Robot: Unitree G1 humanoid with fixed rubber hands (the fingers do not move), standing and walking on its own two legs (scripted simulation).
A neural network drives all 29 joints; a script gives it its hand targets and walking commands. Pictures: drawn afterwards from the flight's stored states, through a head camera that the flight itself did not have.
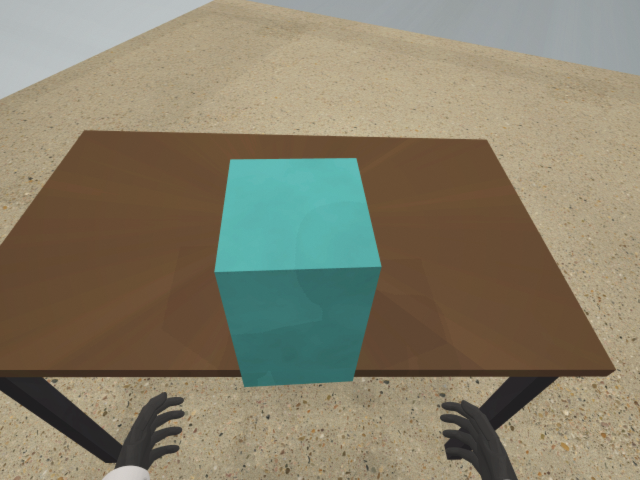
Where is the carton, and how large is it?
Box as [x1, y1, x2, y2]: [214, 158, 381, 386]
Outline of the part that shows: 355,158 230,159 214,272 244,386 352,380 381,266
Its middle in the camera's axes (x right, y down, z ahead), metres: -0.03 +0.06 +0.54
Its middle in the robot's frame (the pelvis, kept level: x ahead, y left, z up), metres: +0.37 +0.05 +0.04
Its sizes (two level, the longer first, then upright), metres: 0.182 0.163 0.278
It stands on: a table, 0.68 m high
